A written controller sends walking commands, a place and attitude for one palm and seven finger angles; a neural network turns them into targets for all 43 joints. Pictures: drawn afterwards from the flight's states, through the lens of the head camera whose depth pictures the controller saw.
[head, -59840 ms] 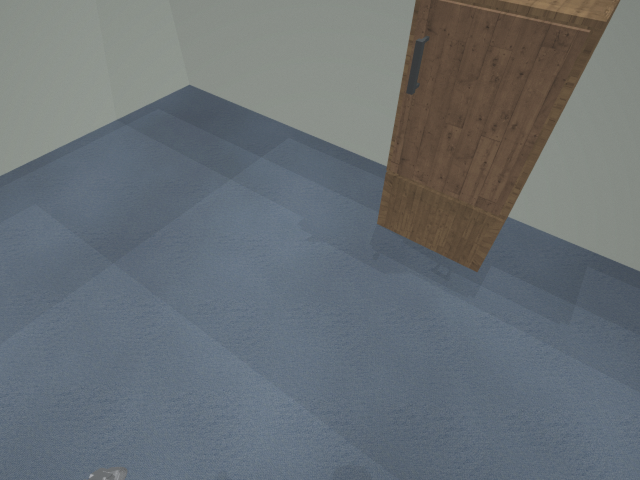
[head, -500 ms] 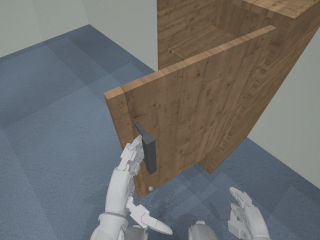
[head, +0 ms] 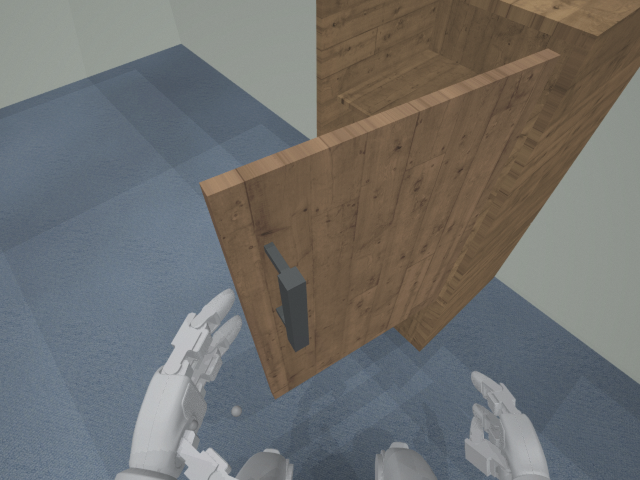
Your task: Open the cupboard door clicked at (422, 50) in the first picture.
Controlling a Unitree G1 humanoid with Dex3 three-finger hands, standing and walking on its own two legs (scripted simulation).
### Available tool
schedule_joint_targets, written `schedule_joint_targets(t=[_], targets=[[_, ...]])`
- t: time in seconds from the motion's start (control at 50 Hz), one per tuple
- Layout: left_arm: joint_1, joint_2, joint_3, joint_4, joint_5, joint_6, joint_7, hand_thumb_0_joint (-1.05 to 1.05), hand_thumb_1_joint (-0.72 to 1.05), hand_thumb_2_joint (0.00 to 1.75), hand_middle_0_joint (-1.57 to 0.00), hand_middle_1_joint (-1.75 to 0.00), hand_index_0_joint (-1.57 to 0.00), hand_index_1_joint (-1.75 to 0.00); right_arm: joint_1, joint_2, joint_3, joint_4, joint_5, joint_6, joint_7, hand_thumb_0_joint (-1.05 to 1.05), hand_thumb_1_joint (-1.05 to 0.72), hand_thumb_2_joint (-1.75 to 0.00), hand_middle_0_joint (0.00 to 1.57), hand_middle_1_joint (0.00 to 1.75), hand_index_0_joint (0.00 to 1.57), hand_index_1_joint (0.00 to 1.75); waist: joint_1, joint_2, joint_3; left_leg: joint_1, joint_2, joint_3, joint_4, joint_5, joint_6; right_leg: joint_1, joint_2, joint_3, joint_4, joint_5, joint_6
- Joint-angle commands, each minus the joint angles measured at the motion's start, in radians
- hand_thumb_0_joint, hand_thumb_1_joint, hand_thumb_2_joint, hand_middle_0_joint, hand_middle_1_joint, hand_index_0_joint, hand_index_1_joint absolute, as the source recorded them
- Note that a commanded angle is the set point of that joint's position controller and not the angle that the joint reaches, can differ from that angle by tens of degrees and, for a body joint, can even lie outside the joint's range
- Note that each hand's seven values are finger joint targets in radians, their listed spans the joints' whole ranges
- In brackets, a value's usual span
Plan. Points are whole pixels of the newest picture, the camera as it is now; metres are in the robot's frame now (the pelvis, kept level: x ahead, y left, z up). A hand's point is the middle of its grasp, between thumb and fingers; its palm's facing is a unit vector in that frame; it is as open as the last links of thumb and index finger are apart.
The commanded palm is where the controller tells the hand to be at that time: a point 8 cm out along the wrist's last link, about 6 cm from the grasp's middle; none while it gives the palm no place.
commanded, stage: slide the hand sideways off the handle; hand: left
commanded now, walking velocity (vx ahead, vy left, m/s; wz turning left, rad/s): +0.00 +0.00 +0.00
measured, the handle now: (286, 300) +0.31 +0.06 +0.08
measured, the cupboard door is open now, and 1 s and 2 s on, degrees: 80 80 80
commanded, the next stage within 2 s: draw the hand back to the body in 0.28 s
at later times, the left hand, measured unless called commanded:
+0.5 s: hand (195, 439) +0.16 +0.13 +0.09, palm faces -0.11 -0.99 -0.02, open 16.3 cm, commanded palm +0.13 +0.19 +0.10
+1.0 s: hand (99, 386) +0.18 +0.19 +0.16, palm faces +0.11 -0.96 -0.28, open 15.6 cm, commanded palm +0.15 +0.25 +0.18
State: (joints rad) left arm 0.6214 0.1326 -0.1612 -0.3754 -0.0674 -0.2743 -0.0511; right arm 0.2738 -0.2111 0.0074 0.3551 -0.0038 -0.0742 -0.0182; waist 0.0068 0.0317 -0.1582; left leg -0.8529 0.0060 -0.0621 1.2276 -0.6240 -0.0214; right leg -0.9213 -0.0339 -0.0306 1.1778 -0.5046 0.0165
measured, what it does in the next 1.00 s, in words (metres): stands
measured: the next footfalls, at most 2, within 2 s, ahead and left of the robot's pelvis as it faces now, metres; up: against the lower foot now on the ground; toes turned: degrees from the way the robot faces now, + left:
none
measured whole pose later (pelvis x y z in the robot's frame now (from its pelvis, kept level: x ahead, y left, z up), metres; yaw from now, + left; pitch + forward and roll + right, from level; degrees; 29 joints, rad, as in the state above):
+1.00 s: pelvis +0.01 +0.01 +0.05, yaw -1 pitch +6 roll -2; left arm 0.71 0.30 0.09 -0.57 -0.09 -0.01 0.01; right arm 0.32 -0.22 0.04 0.41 0.03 -0.11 -0.11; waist 0.03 0.05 -0.15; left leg -0.53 0.02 -0.05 0.98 -0.55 0.00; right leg -0.59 -0.02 -0.02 0.91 -0.42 0.04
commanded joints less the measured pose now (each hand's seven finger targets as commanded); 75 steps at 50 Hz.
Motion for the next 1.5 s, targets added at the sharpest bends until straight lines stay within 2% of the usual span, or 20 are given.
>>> schedule_joint_targets(t=[0.0, 0.22, 0.24, 0.3, 0.32, 0.36, 0.44, 0.54, 0.58, 0.7, 0.76, 0.86, 0.88, 0.9, 0.92, 0.98, 1.16, 1.26, 1.38, 1.48], targets=[[0.058, 0.042, 0.041, -0.222, -0.034, -0.078, -0.035, 0.00, -0.50, 0.30, -0.15, -0.30, -0.15, -0.30, -0.056, -0.093, -0.049, -0.170, 0.009, -0.057, -0.017, 0.00, -0.90, -0.90, 0.20, 0.30, 0.20, 0.30, -0.009, -0.068, -0.162, -0.008, -0.040, 0.044, -0.190, 0.257, 0.030, 0.265, 0.034, -0.010, -0.175, 0.203, -0.039], [0.112, 0.096, 0.139, -0.241, -0.104, -0.115, -0.109, 0.00, -0.50, 0.30, -0.15, -0.30, -0.15, -0.30, -0.081, -0.097, -0.060, -0.168, 0.024, -0.058, -0.036, 0.00, -0.90, -0.90, 0.20, 0.30, 0.20, 0.30, -0.002, -0.053, -0.138, -0.037, -0.039, 0.044, -0.174, 0.205, 0.029, 0.231, 0.040, -0.004, -0.172, 0.117, -0.039], [0.094, 0.085, 0.114, -0.262, -0.104, -0.117, -0.115, 0.00, -0.50, 0.30, -0.15, -0.30, -0.15, -0.30, -0.084, -0.100, -0.055, -0.172, 0.024, -0.063, -0.035, 0.00, -0.90, -0.90, 0.20, 0.30, 0.20, 0.30, -0.003, -0.016, -0.139, -0.028, -0.041, 0.042, -0.175, 0.213, 0.031, 0.227, 0.042, -0.007, -0.164, 0.123, -0.042], [0.069, 0.078, 0.098, -0.244, -0.109, -0.109, -0.121, 0.00, -0.50, 0.30, -0.15, -0.30, -0.15, -0.30, -0.076, -0.106, -0.054, -0.166, 0.025, -0.072, -0.037, 0.00, -0.90, -0.90, 0.20, 0.30, 0.20, 0.30, -0.023, -0.046, -0.113, -0.038, -0.037, 0.033, -0.171, 0.180, 0.031, 0.188, 0.044, -0.014, -0.170, 0.082, -0.037], [0.064, 0.069, 0.082, -0.250, -0.105, -0.105, -0.123, 0.00, -0.50, 0.30, -0.15, -0.30, -0.15, -0.30, -0.076, -0.108, -0.053, -0.169, 0.025, -0.074, -0.036, 0.00, -0.90, -0.90, 0.20, 0.30, 0.20, 0.30, -0.022, -0.024, -0.110, -0.033, -0.037, 0.032, -0.174, 0.173, 0.031, 0.179, 0.044, -0.016, -0.169, 0.071, -0.039], [0.078, 0.078, 0.089, -0.245, -0.094, -0.089, -0.116, 0.00, -0.50, 0.30, -0.15, -0.30, -0.15, -0.30, -0.075, -0.108, -0.055, -0.174, 0.023, -0.074, -0.035, 0.00, -0.90, -0.90, 0.20, 0.30, 0.20, 0.30, -0.014, -0.031, -0.122, -0.028, -0.037, 0.028, -0.182, 0.176, 0.029, 0.181, 0.044, -0.023, -0.160, 0.073, -0.039], [0.103, 0.160, 0.178, -0.348, -0.090, -0.040, -0.080, 0.00, -0.50, 0.30, -0.15, -0.30, -0.15, -0.30, -0.069, -0.103, -0.054, -0.192, 0.031, -0.055, -0.041, 0.00, -0.90, -0.90, 0.20, 0.30, 0.20, 0.30, 0.019, 0.014, -0.172, 0.040, -0.036, 0.026, -0.239, 0.221, 0.026, 0.255, 0.050, -0.034, -0.177, 0.115, -0.044], [0.089, 0.128, 0.176, -0.331, -0.117, 0.019, -0.075, 0.00, -0.50, 0.30, -0.15, -0.30, -0.15, -0.30, -0.072, -0.105, -0.036, -0.192, 0.040, -0.048, -0.050, 0.00, -0.90, -0.90, 0.20, 0.30, 0.20, 0.30, -0.006, -0.035, -0.067, 0.056, -0.030, 0.019, -0.296, 0.161, 0.029, 0.272, 0.056, -0.045, -0.256, 0.046, -0.035], [0.080, 0.130, 0.174, -0.339, -0.123, 0.031, -0.084, 0.00, -0.50, 0.30, -0.15, -0.30, -0.15, -0.30, -0.069, -0.107, -0.031, -0.188, 0.040, -0.060, -0.053, 0.00, -0.90, -0.90, 0.20, 0.30, 0.20, 0.30, -0.013, -0.005, -0.046, 0.074, -0.030, 0.023, -0.309, 0.147, 0.030, 0.270, 0.053, -0.043, -0.277, 0.032, -0.031], [0.066, 0.176, 0.238, -0.359, -0.141, 0.057, -0.103, 0.00, -0.50, 0.30, -0.15, -0.30, -0.15, -0.30, -0.063, -0.114, -0.023, -0.172, 0.042, -0.088, -0.058, 0.00, -0.90, -0.90, 0.20, 0.30, 0.20, 0.30, -0.004, 0.007, -0.039, 0.135, -0.025, 0.016, -0.359, 0.175, 0.029, 0.323, 0.054, -0.055, -0.310, 0.062, -0.033], [0.091, 0.197, 0.296, -0.366, -0.164, 0.068, -0.112, 0.00, -0.50, 0.30, -0.15, -0.30, -0.15, -0.30, -0.070, -0.111, -0.023, -0.161, 0.046, -0.098, -0.059, 0.00, -0.90, -0.90, 0.20, 0.30, 0.20, 0.30, 0.014, 0.020, -0.055, 0.159, -0.026, 0.027, -0.370, 0.234, 0.029, 0.377, 0.055, -0.054, -0.323, 0.115, -0.034], [0.066, 0.207, 0.327, -0.368, -0.193, 0.094, -0.140, 0.00, -0.32, 0.37, -0.16, -0.30, -0.16, -0.30, -0.074, -0.118, -0.020, -0.133, 0.054, -0.126, -0.060, 0.00, -0.90, -0.90, 0.20, 0.30, 0.20, 0.30, 0.011, 0.029, -0.042, 0.216, -0.021, 0.025, -0.399, 0.311, 0.026, 0.420, 0.060, -0.065, -0.346, 0.205, -0.032], [0.072, 0.357, 0.369, -0.456, -0.034, 0.148, 0.012, 0.00, -0.29, 0.39, -0.16, -0.30, -0.16, -0.30, -0.054, -0.108, -0.023, -0.155, 0.046, -0.108, -0.095, 0.00, -0.90, -0.90, 0.20, 0.30, 0.20, 0.30, 0.067, 0.057, -0.087, 0.252, -0.003, 0.040, -0.467, 0.319, 0.021, 0.484, 0.038, -0.003, -0.382, 0.216, -0.044], [0.111, 0.269, 0.333, -0.455, -0.018, 0.190, 0.076, 0.00, -0.26, 0.40, -0.16, -0.30, -0.16, -0.30, -0.051, -0.089, -0.012, -0.152, 0.037, -0.105, -0.107, 0.00, -0.90, -0.90, 0.20, 0.30, 0.20, 0.30, 0.039, 0.048, -0.035, 0.255, -0.011, 0.046, -0.476, 0.308, 0.020, 0.478, 0.038, -0.015, -0.401, 0.217, -0.043], [0.113, 0.241, 0.312, -0.420, 0.000, 0.220, 0.114, 0.00, -0.22, 0.42, -0.16, -0.30, -0.16, -0.30, -0.044, -0.087, -0.005, -0.128, 0.034, -0.097, -0.109, 0.00, -0.90, -0.90, 0.20, 0.30, 0.20, 0.30, 0.032, 0.060, 0.003, 0.259, -0.006, 0.048, -0.483, 0.322, 0.020, 0.489, 0.037, -0.020, -0.415, 0.224, -0.041], [0.058, 0.262, 0.333, -0.398, 0.029, 0.253, 0.171, 0.00, -0.12, 0.47, -0.16, -0.30, -0.16, -0.30, -0.055, -0.100, -0.005, -0.104, 0.030, -0.087, -0.117, 0.00, -0.90, -0.90, 0.20, 0.30, 0.20, 0.30, 0.024, 0.000, 0.031, 0.310, 0.002, 0.050, -0.507, 0.366, 0.028, 0.530, 0.039, -0.022, -0.464, 0.268, -0.038], [-0.070, 0.319, 0.408, -0.385, 0.047, 0.238, 0.207, 0.00, 0.20, 0.60, -0.18, -0.30, -0.18, -0.30, -0.097, -0.111, 0.011, -0.030, 0.018, -0.127, -0.121, 0.00, -0.90, -0.90, 0.20, 0.30, 0.20, 0.30, 0.037, 0.048, 0.067, 0.466, 0.002, 0.046, -0.648, 0.423, 0.027, 0.669, 0.028, -0.023, -0.573, 0.318, -0.036], [-0.082, 0.331, 0.470, -0.325, 0.039, 0.230, 0.203, 0.00, 0.37, 0.68, -0.18, -0.30, -0.18, -0.30, -0.128, -0.111, 0.006, 0.011, 0.015, -0.134, -0.112, 0.00, -0.90, -0.90, 0.20, 0.30, 0.20, 0.30, 0.049, 0.000, 0.103, 0.518, 0.010, 0.050, -0.712, 0.504, 0.024, 0.742, 0.032, -0.024, -0.623, 0.392, -0.034], [-0.153, 0.364, 0.539, -0.327, 0.032, 0.210, 0.198, 0.00, 0.58, 0.76, -0.19, -0.30, -0.19, -0.30, -0.147, -0.113, 0.000, 0.049, 0.010, -0.136, -0.100, 0.00, -0.90, -0.90, 0.20, 0.30, 0.20, 0.30, 0.056, 0.044, 0.084, 0.595, 0.012, 0.065, -0.761, 0.589, 0.022, 0.810, 0.029, -0.016, -0.673, 0.460, -0.033], [-0.226, 0.387, 0.591, -0.292, 0.023, 0.200, 0.200, 0.00, 0.76, 0.84, -0.19, -0.30, -0.19, -0.30, -0.169, -0.117, -0.004, 0.077, 0.010, -0.131, -0.095, 0.00, -0.90, -0.90, 0.20, 0.30, 0.20, 0.30, 0.055, 0.033, 0.111, 0.625, 0.012, 0.072, -0.798, 0.567, 0.027, 0.831, 0.032, -0.009, -0.716, 0.453, -0.032]])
